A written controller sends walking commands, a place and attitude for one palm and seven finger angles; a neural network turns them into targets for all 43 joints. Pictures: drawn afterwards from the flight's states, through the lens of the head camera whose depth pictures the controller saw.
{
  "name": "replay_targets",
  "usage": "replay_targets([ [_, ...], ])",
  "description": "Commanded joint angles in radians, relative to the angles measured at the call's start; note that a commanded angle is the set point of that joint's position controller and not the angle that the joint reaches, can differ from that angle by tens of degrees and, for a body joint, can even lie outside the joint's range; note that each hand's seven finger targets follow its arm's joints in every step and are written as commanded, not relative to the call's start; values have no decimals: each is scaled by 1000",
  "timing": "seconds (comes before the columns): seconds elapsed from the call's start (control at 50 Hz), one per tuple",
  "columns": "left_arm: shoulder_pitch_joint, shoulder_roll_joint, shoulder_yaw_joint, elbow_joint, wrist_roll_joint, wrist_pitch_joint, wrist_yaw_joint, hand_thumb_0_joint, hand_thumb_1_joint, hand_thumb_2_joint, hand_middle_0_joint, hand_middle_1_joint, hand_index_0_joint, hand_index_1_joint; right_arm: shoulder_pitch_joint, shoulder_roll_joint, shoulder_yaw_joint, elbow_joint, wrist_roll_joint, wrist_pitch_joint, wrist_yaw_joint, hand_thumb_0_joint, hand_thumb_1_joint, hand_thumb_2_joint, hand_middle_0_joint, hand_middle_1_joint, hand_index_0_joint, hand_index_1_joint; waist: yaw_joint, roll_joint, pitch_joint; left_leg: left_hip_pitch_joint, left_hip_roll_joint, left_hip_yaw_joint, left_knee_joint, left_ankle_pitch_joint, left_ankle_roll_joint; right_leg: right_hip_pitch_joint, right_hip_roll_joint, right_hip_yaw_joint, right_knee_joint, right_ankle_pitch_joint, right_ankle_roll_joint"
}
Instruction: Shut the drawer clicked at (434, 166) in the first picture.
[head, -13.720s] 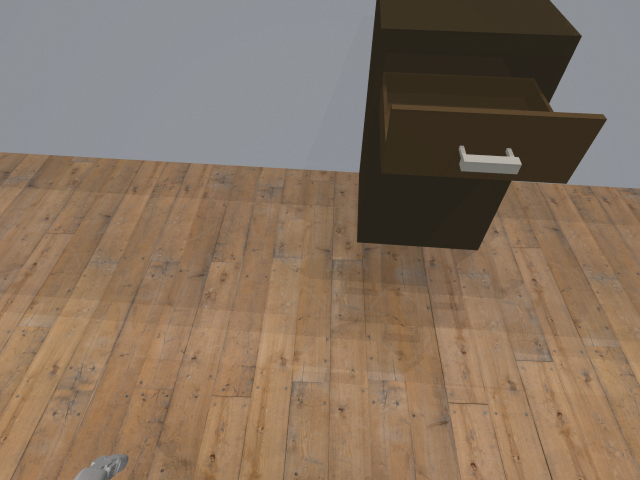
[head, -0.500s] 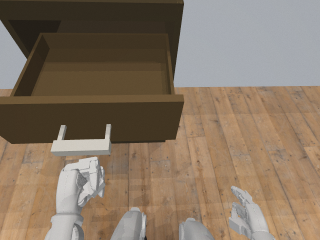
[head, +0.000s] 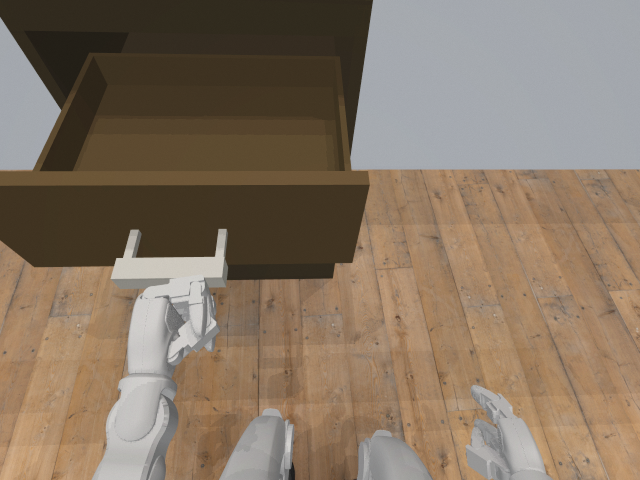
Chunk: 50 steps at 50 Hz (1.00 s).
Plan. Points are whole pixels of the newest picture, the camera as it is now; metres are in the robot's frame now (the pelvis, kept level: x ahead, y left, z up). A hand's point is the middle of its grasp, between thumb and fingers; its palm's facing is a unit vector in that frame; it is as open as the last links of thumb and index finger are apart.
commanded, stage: push the drawer shut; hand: left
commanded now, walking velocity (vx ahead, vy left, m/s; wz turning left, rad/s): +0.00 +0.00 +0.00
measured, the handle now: (175, 255) +0.37 +0.20 +0.04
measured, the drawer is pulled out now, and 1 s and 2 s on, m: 0.28 0.14 0.01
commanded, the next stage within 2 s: none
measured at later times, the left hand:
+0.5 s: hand (217, 265) +0.36 +0.15 +0.04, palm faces +0.08 -1.00 -0.03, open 2.9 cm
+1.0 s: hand (220, 220) +0.43 +0.16 +0.04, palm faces +0.10 -0.99 -0.03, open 2.9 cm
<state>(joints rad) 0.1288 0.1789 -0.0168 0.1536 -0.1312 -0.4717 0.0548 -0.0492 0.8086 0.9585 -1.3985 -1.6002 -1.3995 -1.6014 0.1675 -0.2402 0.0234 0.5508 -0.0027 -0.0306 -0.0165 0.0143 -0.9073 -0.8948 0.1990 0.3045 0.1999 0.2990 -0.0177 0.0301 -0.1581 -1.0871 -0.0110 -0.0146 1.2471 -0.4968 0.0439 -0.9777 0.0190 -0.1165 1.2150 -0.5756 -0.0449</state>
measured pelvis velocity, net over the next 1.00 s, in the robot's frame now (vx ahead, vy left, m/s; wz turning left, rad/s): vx -0.01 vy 0.01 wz -0.03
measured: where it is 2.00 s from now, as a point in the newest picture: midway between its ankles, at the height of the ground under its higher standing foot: outside the picture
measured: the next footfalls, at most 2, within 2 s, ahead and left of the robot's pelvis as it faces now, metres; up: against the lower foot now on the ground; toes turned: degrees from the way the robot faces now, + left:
none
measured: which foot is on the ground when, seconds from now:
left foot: down 0.00-1.00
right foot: down 0.00-1.00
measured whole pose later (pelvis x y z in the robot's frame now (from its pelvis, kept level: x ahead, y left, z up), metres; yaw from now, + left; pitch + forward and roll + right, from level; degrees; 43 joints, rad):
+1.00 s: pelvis -0.01 +0.01 +0.01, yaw -2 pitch +21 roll -3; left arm -0.51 0.25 0.20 0.83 -0.10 -0.53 0.04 -0.04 0.75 0.92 -1.40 -1.60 -1.40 -1.60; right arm 0.26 -0.25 0.02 0.64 -0.01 0.03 -0.01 0.01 -0.91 -0.89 0.20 0.30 0.20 0.30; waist -0.09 0.02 -0.15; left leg -1.11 0.00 0.02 1.20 -0.46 0.06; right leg -1.02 0.03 -0.08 1.17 -0.53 -0.03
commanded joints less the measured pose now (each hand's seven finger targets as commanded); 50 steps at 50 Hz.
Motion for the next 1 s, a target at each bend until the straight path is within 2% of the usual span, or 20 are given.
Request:
replay_targets([
  [0.0, -367, 60, 32, -205, 4, -51, 20, 0, 900, 900, -1400, -1600, -1400, -1600, -10, -138, -53, -120, 2, -36, -10, 0, -900, -900, 200, 300, 200, 300, -63, 24, -313, 333, 20, -74, -192, 89, -12, 50, 0, 81, -209, 125, 18],
  [0.14, -518, 97, 74, -96, -4, -42, 23, 0, 900, 900, -1400, -1600, -1400, -1600, -11, -139, -43, -107, 7, -29, -15, 0, -900, -900, 200, 300, 200, 300, -64, 19, -294, 285, 10, -55, -200, 4, -10, 73, -1, 106, -240, 55, 19],
  [0.16, -521, 128, 102, -75, 0, -41, 27, 0, 900, 900, -1400, -1600, -1400, -1600, -7, -145, -45, -105, 7, -27, -17, 0, -900, -900, 200, 300, 200, 300, -60, 14, -303, 283, 13, -56, -201, 7, -10, 74, 1, 105, -237, 55, 18],
  [0.18, -543, 105, 85, -56, -2, -39, 24, 0, 900, 900, -1400, -1600, -1400, -1600, -7, -141, -42, -104, 8, -25, -16, 0, -900, -900, 200, 300, 200, 300, -63, 19, -307, 291, 11, -54, -203, 11, -10, 75, 0, 106, -240, 60, 19],
  [0.22, -587, 132, 115, -22, -6, -41, 23, 0, 900, 900, -1400, -1600, -1400, -1600, 0, -146, -43, -98, 9, -24, -18, 0, -900, -900, 200, 300, 200, 300, -60, 22, -299, 288, 13, -54, -207, 5, -13, 72, 0, 106, -240, 55, 18],
  [0.26, -630, 130, 112, 11, -8, -42, 23, 0, 900, 900, -1400, -1600, -1400, -1600, 9, -150, -41, -89, 9, -23, -18, 0, -900, -900, 200, 300, 200, 300, -72, 21, -288, 292, 15, -62, -215, -11, -13, 52, 3, 101, -238, 51, 18],
  [0.34, -679, 134, 133, 65, -15, -47, 18, 0, 900, 900, -1400, -1600, -1400, -1600, 21, -153, -47, -77, 7, -18, -17, 0, -900, -900, 200, 300, 200, 300, -67, 35, -333, 315, 15, -53, -211, 40, -16, 73, 1, 104, -240, 89, 20],
  [0.36, -693, 153, 153, 97, -16, -45, 18, 0, 900, 900, -1400, -1600, -1400, -1600, 34, -158, -47, -72, 7, -16, -17, 0, -900, -900, 200, 300, 200, 300, -74, 2, -323, 306, 18, -60, -214, 39, -14, 70, 5, 99, -237, 91, 21],
  [0.44, -755, 153, 160, 146, -9, -59, 14, 0, 900, 900, -1400, -1600, -1400, -1600, 48, -161, -53, -60, 7, -10, -13, 0, -900, -900, 200, 300, 200, 300, -71, 39, -340, 339, 19, -60, -218, 67, -20, 55, 5, 95, -232, 113, 18],
  [0.5, -801, 150, 166, 188, -7, -65, 13, 0, 900, 900, -1400, -1600, -1400, -1600, 69, -166, -58, -47, 2, -4, -9, 0, -900, -900, 200, 300, 200, 300, -78, 35, -357, 359, 22, -66, -217, 99, -22, 48, 7, 88, -225, 139, 19],
  [0.56, -831, 204, 219, 244, -5, -72, 15, 0, 900, 900, -1400, -1600, -1400, -1600, 83, -172, -59, -40, 2, 3, -11, 0, -900, -900, 200, 300, 200, 300, -74, 13, -356, 340, 22, -63, -217, 104, -21, 63, 11, 93, -227, 142, 19],
  [0.58, -870, 176, 191, 249, -2, -76, 11, 0, 900, 900, -1400, -1600, -1400, -1600, 84, -167, -58, -37, 3, 5, -11, 0, -900, -900, 200, 300, 200, 300, -86, 37, -354, 353, 22, -60, -217, 113, -21, 50, 9, 91, -226, 151, 19],
  [0.62, -899, 187, 209, 277, -2, -84, 10, 0, 900, 900, -1400, -1600, -1400, -1600, 97, -170, -62, -24, 1, 8, -10, 0, -900, -900, 200, 300, 200, 300, -90, 21, -372, 365, 25, -65, -214, 122, -22, 44, 10, 90, -225, 156, 21],
  [0.68, -932, 212, 237, 308, 0, -92, 8, 0, 900, 900, -1400, -1600, -1400, -1600, 111, -172, -64, -17, -2, 13, -8, 0, -900, -900, 200, 300, 200, 300, -86, 51, -394, 381, 25, -63, -211, 161, -25, 46, 11, 90, -217, 185, 19],
  [0.76, -959, 222, 252, 360, 0, -100, 2, 0, 900, 900, -1400, -1600, -1400, -1600, 131, -174, -66, -12, -4, 21, -5, 0, -900, -900, 200, 300, 200, 300, -90, 29, -397, 374, 27, -64, -209, 174, -24, 51, 16, 89, -216, 192, 19],
  [0.82, -1043, 215, 240, 391, 9, -112, -2, 0, 900, 900, -1400, -1600, -1400, -1600, 139, -173, -67, 0, -5, 28, -3, 0, -900, -900, 200, 300, 200, 300, -108, 48, -382, 383, 29, -69, -210, 156, -26, 17, 14, 85, -216, 178, 20],
  [0.86, -1048, 242, 262, 415, 14, -117, 0, 0, 900, 900, -1400, -1600, -1400, -1600, 151, -179, -69, 1, -7, 30, -2, 0, -900, -900, 200, 300, 200, 300, -102, 67, -393, 403, 30, -77, -212, 174, -29, 4, 17, 82, -209, 185, 16],
  [0.9, -1085, 205, 238, 417, 16, -124, 0, 0, 900, 900, -1400, -1600, -1400, -1600, 156, -173, -71, 5, -10, 34, 1, 0, -900, -900, 200, 300, 200, 300, -111, 78, -428, 433, 32, -76, -207, 194, -29, -5, 16, 81, -206, 197, 19],
  [0.94, -1109, 213, 243, 452, 18, -126, 0, 0, 900, 900, -1400, -1600, -1400, -1600, 164, -176, -71, 13, -10, 39, 3, 0, -900, -900, 200, 300, 200, 300, -119, 52, -407, 426, 33, -81, -209, 185, -28, -10, 18, 79, -212, 193, 19],
  [0.98, -1145, 261, 279, 498, 28, -129, 3, 0, 900, 900, -1400, -1600, -1400, -1600, 174, -182, -68, 21, -13, 45, 2, 0, -900, -900, 200, 300, 200, 300, -119, 56, -398, 396, 30, -78, -204, 170, -26, -12, 18, 82, -207, 183, 19],
])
